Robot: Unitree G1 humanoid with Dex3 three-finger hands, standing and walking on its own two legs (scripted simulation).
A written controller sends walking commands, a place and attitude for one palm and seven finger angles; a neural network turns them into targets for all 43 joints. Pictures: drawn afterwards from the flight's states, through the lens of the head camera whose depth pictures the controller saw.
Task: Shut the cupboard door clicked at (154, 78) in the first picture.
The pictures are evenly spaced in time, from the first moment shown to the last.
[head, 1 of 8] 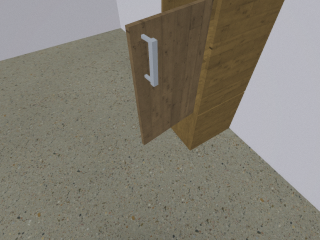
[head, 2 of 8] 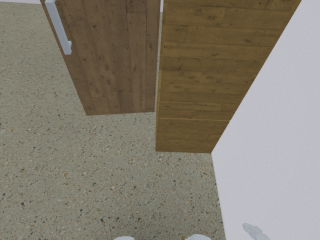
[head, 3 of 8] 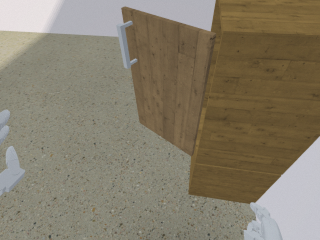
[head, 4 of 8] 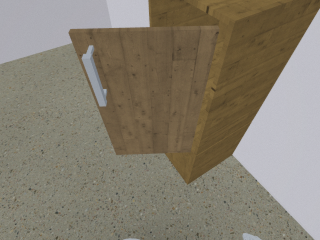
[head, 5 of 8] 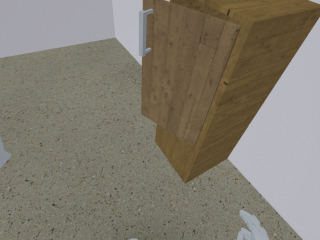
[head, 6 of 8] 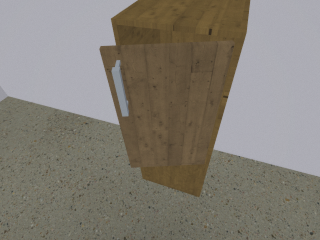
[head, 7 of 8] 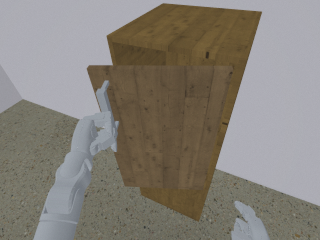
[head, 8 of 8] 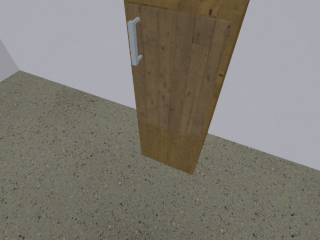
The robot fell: no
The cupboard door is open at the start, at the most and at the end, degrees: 97 97 0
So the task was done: yes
